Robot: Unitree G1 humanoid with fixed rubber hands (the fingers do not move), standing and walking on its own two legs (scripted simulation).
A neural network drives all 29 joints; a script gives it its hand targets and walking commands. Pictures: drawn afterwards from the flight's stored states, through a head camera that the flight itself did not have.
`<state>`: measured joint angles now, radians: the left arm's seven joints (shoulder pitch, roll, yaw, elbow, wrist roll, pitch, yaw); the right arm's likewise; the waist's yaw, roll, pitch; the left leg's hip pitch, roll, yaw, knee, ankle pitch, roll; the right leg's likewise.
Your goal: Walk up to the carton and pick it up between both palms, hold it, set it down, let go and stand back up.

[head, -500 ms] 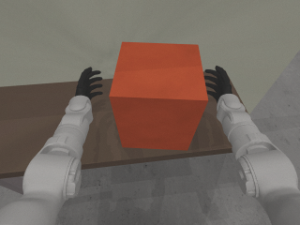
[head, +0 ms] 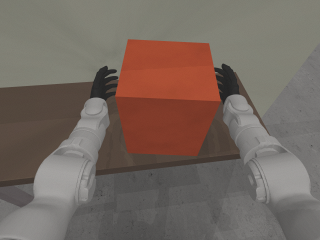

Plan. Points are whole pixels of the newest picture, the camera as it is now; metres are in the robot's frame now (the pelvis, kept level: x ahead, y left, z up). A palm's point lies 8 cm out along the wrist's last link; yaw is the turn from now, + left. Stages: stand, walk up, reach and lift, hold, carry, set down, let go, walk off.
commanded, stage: reach and lift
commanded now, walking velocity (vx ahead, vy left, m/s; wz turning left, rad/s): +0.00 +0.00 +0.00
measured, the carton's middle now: (165, 102) +0.46 +0.00 +0.06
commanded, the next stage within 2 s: none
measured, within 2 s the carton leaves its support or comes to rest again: leaves its support in 1.74 s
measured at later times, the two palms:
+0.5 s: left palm (104, 98) +0.44 +0.16 +0.10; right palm (223, 100) +0.44 -0.14 +0.10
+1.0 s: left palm (104, 99) +0.43 +0.16 +0.09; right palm (222, 101) +0.44 -0.14 +0.10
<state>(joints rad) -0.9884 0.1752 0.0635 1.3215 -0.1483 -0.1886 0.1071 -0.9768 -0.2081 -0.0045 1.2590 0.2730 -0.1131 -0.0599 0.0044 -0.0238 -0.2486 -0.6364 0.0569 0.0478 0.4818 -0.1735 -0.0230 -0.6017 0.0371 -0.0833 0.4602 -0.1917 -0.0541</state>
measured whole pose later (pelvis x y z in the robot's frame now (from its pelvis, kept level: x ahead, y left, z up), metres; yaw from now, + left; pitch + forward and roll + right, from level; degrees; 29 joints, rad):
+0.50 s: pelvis +0.02 +0.01 +0.02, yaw -1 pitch +7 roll +0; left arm -0.80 -0.06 0.49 0.92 0.36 -0.04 0.04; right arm -0.79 0.04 -0.58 0.96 -0.38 -0.16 0.00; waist 0.02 -0.02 -0.04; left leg -0.27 0.03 0.08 0.30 -0.15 -0.01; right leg -0.26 0.02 -0.05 0.30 -0.17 -0.03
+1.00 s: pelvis +0.03 +0.01 +0.02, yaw -1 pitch +6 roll +0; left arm -0.73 -0.10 0.47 0.80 0.36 0.01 0.04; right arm -0.74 0.04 -0.53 0.94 -0.33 -0.20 -0.02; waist 0.02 -0.02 -0.03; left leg -0.22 0.03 0.08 0.30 -0.17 0.00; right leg -0.20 0.02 -0.05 0.29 -0.18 -0.02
